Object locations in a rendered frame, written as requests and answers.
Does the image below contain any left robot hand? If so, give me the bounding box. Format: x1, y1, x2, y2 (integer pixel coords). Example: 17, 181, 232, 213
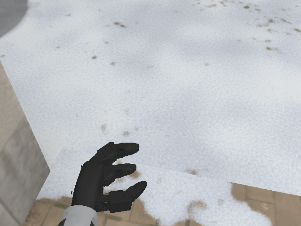
71, 141, 148, 214

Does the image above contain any left robot forearm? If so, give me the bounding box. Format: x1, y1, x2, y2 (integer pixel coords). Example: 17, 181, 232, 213
57, 205, 98, 226

